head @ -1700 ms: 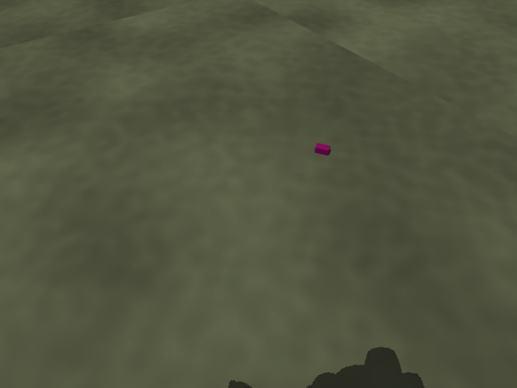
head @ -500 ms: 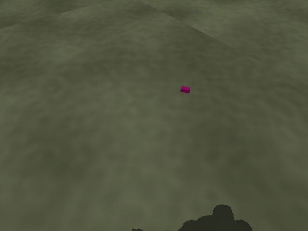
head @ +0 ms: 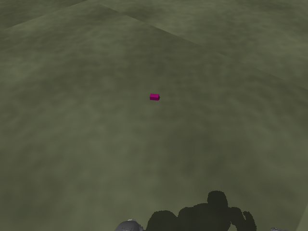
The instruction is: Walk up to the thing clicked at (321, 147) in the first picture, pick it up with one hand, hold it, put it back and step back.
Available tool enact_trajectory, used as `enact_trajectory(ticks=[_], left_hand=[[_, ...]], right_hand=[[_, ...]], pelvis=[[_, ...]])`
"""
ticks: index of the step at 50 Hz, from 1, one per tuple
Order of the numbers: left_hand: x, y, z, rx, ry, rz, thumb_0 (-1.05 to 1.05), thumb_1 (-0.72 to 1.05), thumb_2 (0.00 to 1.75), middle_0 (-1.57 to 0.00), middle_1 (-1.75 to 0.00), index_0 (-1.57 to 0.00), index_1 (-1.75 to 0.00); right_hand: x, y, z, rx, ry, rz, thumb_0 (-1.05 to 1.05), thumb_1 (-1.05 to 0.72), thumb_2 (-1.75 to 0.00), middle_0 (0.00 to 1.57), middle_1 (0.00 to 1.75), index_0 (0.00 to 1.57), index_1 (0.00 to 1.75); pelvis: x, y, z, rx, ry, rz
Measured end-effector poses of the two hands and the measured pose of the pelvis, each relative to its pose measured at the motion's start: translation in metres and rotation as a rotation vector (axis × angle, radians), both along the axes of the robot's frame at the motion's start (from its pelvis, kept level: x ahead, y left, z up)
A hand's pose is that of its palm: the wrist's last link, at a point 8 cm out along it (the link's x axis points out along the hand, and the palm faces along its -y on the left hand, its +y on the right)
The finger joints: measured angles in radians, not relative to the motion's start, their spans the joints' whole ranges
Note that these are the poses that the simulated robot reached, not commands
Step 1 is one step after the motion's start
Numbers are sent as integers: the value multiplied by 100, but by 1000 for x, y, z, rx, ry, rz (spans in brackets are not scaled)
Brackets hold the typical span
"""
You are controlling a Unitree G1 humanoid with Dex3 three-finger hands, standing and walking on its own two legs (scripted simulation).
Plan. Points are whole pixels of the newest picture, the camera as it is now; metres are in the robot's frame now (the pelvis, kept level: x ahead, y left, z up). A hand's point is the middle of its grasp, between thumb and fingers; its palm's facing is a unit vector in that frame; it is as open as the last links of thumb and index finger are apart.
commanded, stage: walk up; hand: left
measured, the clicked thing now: (154, 97) +1.30 +0.10 -0.75
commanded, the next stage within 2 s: none
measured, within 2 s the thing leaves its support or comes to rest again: neither
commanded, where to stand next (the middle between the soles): +0.96 -0.10 m, yaw -9 degrees
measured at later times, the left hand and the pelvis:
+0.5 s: hand (103, 145) +0.41 +0.23 -0.12, palm faces -0.22 -0.89 -0.40, open 7.4 cm; pelvis +0.24 -0.03 -0.01, yaw -7 degrees
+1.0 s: hand (110, 128) +0.52 +0.23 -0.16, palm faces -0.17 -0.91 -0.37, open 7.4 cm; pelvis +0.46 -0.04 -0.02, yaw -9 degrees
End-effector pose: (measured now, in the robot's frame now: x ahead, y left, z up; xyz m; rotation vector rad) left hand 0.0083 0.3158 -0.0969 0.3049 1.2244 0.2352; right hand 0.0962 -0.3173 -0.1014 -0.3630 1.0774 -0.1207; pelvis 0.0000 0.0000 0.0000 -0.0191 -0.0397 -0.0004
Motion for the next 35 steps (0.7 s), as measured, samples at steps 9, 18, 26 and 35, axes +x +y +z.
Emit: enact_trajectory(ticks=[9,18,26,35], left_hand=[[123,15,-35,-26,7,-107,1,90,89,-21,-30,-21,-30],[289,-4,-1,-19,-120,-261,1,91,89,-21,-30,-21,-30],[416,-50,12,40,-209,-332,1,91,89,-20,-30,-20,-30],[451,-82,22,37,-185,-279,0,90,89,-21,-30,-21,-30]], right_hand=[[67,10,7,-60,-72,-79,0,-91,-90,20,30,21,30],[70,-3,19,-57,38,-202,0,-90,-90,20,30,21,30],[108,-49,-20,-27,135,-271,0,-90,-90,20,30,21,30],[232,-66,-19,27,57,-217,1,-91,-90,20,30,20,30]], pelvis=[[93,18,-17,24,-2,-59],[173,4,2,38,2,-108],[254,-37,-17,37,0,-128],[325,-60,-3,25,-5,-159]])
